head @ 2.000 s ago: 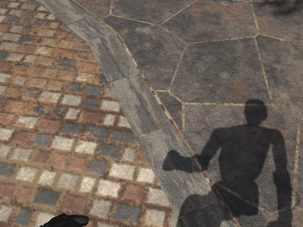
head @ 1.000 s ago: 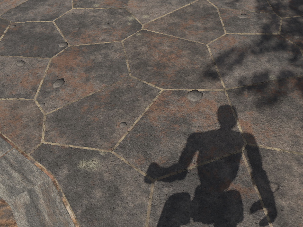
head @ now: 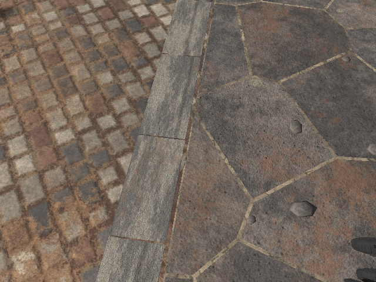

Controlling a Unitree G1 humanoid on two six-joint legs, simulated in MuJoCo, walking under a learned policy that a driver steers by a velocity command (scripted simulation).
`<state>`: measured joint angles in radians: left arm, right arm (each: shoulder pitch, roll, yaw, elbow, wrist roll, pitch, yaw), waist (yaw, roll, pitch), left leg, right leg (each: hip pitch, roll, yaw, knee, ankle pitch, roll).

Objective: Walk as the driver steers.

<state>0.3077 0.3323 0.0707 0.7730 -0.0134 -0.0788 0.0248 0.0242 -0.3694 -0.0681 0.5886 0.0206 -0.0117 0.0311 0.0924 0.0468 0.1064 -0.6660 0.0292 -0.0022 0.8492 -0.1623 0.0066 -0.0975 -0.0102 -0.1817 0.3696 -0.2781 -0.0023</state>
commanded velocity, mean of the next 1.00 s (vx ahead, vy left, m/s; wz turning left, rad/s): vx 0.07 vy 0.00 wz -0.61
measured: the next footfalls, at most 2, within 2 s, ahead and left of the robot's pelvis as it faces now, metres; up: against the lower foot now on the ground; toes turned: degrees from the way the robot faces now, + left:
left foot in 0.12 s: +0.27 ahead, +0.09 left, +0.00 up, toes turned +1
right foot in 0.54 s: +0.18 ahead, -0.16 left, +0.00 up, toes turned -21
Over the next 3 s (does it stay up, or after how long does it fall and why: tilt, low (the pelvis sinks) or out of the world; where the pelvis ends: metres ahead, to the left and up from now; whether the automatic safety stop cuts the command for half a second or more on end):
stays up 1.28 -0.76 -0.01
